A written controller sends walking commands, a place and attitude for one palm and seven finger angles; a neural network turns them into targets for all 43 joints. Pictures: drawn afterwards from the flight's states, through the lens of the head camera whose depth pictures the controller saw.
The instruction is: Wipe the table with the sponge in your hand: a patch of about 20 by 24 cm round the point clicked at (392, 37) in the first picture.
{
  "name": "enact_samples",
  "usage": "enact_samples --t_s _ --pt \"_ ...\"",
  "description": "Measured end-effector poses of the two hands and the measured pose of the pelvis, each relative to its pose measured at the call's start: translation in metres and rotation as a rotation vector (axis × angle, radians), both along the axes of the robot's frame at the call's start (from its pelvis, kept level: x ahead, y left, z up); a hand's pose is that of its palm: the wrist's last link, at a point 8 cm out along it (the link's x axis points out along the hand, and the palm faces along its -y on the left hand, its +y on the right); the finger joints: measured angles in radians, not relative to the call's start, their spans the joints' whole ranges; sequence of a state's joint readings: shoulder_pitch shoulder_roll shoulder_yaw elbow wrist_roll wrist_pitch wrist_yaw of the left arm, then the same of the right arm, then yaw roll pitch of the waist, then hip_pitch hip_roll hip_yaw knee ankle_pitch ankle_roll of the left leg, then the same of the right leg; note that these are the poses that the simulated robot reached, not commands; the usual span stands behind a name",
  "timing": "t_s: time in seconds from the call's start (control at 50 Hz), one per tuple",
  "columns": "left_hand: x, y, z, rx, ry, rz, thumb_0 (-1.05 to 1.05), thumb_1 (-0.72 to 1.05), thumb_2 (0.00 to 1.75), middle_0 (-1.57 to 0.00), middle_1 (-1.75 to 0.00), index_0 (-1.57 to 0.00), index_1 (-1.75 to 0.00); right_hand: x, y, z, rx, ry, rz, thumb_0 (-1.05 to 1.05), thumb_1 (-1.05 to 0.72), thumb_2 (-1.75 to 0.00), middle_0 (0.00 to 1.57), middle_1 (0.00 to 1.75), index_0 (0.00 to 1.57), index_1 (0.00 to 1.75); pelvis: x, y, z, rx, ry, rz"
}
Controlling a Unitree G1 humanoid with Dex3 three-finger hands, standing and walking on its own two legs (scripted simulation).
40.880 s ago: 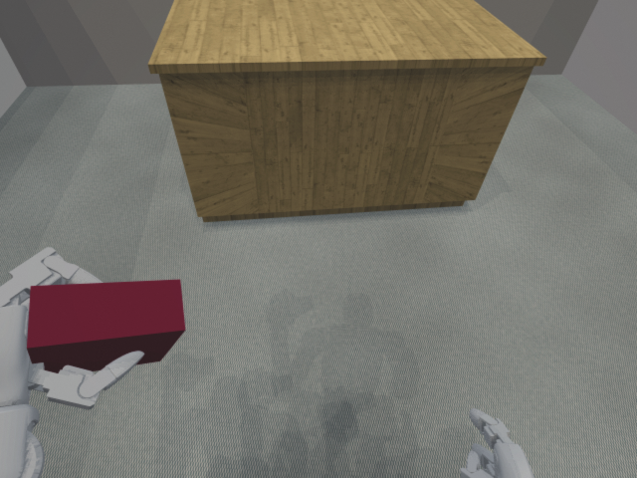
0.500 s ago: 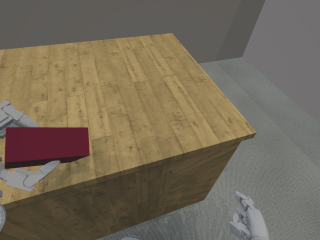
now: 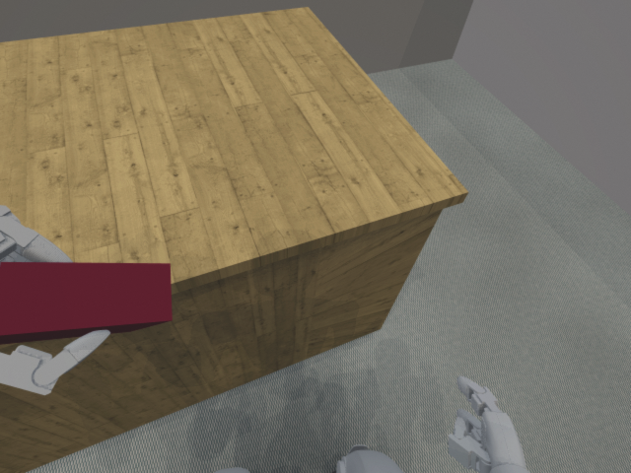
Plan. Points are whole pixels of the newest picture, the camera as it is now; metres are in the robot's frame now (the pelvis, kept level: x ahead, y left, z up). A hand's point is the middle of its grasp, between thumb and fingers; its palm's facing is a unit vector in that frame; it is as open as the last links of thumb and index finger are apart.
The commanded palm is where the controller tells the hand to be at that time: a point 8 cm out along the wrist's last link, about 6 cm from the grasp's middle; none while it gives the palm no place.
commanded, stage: step back with the hand held close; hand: left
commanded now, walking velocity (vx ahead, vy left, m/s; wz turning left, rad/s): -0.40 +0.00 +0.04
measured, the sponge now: (103, 303) +0.24 +0.21 +0.14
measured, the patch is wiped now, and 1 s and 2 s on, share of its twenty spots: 1.00 1.00 1.00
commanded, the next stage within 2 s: stop stepping back and stand still in 0.08 s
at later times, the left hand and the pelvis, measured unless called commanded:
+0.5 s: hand out of the picture +0.02 +0.17 +0.18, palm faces +0.44 -0.81 -0.38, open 9.4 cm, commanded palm -0.04 +0.22 +0.21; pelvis -0.18 -0.07 -0.02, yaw +4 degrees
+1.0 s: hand out of the picture -0.08 +0.11 +0.20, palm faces +0.41 -0.80 -0.44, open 9.4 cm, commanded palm -0.13 +0.16 +0.21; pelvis -0.27 -0.12 +0.00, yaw +3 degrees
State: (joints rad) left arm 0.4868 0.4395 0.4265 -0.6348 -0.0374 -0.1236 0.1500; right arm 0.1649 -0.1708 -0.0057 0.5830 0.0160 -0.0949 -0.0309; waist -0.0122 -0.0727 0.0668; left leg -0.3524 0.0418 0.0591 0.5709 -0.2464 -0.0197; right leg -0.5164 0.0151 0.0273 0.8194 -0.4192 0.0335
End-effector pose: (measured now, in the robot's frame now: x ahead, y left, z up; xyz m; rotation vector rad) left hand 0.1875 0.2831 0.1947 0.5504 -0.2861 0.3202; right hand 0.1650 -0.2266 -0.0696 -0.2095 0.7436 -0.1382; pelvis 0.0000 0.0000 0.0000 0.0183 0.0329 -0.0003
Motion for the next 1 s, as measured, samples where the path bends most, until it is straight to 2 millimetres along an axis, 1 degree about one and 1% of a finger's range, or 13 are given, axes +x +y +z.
enact_samples --t_s 0.1,0.18,0.24,0.42,0.48,0.54,0.6,0.66,0.72,0.76,0.86,0.94,1.0 --pt "-0.039 -0.036 0.011 -0.006 -0.037 -0.024 -0.02 -0.49 1.09 -0.80 -1.41 -0.83 -1.41 -0.032 -0.007 -0.009 0.048 -0.018 0.040 0.01 -0.90 -0.90 0.20 0.30 0.20 0.30 -0.028 -0.021 -0.003 -0.010 -0.017 0.010" --pt "-0.072 -0.061 0.019 0.020 -0.069 -0.028 -0.02 -0.49 1.09 -0.80 -1.41 -0.83 -1.41 -0.055 -0.025 -0.022 0.066 -0.022 0.059 0.01 -0.90 -0.90 0.21 0.30 0.20 0.30 -0.057 -0.041 -0.008 -0.062 -0.047 0.038" --pt "-0.101 -0.073 0.020 -0.002 -0.077 -0.032 -0.02 -0.49 1.09 -0.80 -1.41 -0.83 -1.41 -0.076 -0.043 -0.021 0.057 -0.011 0.038 0.01 -0.90 -0.90 0.21 0.30 0.20 0.30 -0.080 -0.052 -0.006 -0.022 -0.046 0.048" --pt "-0.173 -0.073 -0.003 -0.062 -0.031 0.032 -0.02 -0.49 1.09 -0.80 -1.41 -0.83 -1.41 -0.144 -0.090 -0.008 -0.045 -0.060 -0.003 0.01 -0.90 -0.90 0.20 0.30 0.20 0.30 -0.143 -0.069 -0.012 0.031 0.013 0.081" --pt "-0.202 -0.073 -0.002 -0.054 -0.091 0.029 -0.02 -0.49 1.09 -0.80 -1.41 -0.83 -1.41 -0.170 -0.097 -0.009 -0.081 -0.066 0.010 0.01 -0.91 -0.90 0.20 0.30 0.20 0.30 -0.171 -0.072 -0.020 0.049 0.002 0.085" --pt "-0.227 -0.078 0.008 -0.037 -0.114 0.058 -0.02 -0.49 1.09 -0.80 -1.41 -0.83 -1.41 -0.198 -0.098 -0.006 -0.029 -0.100 -0.014 0.01 -0.91 -0.90 0.20 0.30 0.20 0.30 -0.181 -0.079 -0.013 0.059 -0.033 0.066" --pt "-0.243 -0.083 0.023 -0.024 -0.155 0.083 -0.02 -0.49 1.09 -0.80 -1.41 -0.83 -1.41 -0.221 -0.096 -0.016 0.032 -0.070 -0.010 0.01 -0.91 -0.90 0.20 0.30 0.20 0.30 -0.186 -0.088 -0.006 0.033 -0.030 0.098" --pt "-0.251 -0.085 0.028 -0.026 -0.164 0.127 -0.02 -0.49 1.09 -0.80 -1.41 -0.83 -1.41 -0.239 -0.097 -0.034 0.052 0.009 0.037 0.01 -0.90 -0.90 0.20 0.30 0.20 0.30 -0.197 -0.101 -0.007 0.006 -0.041 0.120" --pt "-0.257 -0.096 0.015 -0.009 -0.143 0.144 -0.02 -0.49 1.09 -0.80 -1.41 -0.83 -1.41 -0.247 -0.104 -0.057 0.053 0.047 0.081 0.01 -0.90 -0.90 0.20 0.30 0.20 0.30 -0.218 -0.114 -0.025 -0.010 -0.055 0.130" --pt "-0.261 -0.106 0.002 -0.048 -0.089 0.120 -0.02 -0.49 1.09 -0.80 -1.42 -0.83 -1.42 -0.252 -0.109 -0.061 0.047 0.077 0.085 0.01 -0.90 -0.90 0.20 0.30 0.20 0.30 -0.232 -0.117 -0.024 -0.026 -0.066 0.134" --pt "-0.285 -0.133 -0.011 -0.082 0.016 0.015 -0.02 -0.49 1.09 -0.80 -1.42 -0.83 -1.42 -0.264 -0.120 -0.033 0.039 0.049 0.047 0.02 -0.90 -0.90 0.20 0.30 0.20 0.30 -0.250 -0.123 -0.010 0.000 -0.046 0.104" --pt "-0.307 -0.139 0.003 -0.032 -0.032 -0.038 -0.02 -0.49 1.09 -0.80 -1.41 -0.83 -1.41 -0.268 -0.127 -0.009 -0.021 -0.041 0.035 0.02 -0.90 -0.90 0.20 0.30 0.20 0.30 -0.260 -0.122 -0.009 -0.012 -0.028 0.066" --pt "-0.309 -0.133 0.018 0.015 -0.096 -0.009 -0.02 -0.49 1.09 -0.80 -1.41 -0.84 -1.41 -0.271 -0.128 0.000 -0.018 -0.088 0.033 0.01 -0.91 -0.90 0.20 0.30 0.20 0.30 -0.269 -0.124 -0.004 -0.001 -0.044 0.059"
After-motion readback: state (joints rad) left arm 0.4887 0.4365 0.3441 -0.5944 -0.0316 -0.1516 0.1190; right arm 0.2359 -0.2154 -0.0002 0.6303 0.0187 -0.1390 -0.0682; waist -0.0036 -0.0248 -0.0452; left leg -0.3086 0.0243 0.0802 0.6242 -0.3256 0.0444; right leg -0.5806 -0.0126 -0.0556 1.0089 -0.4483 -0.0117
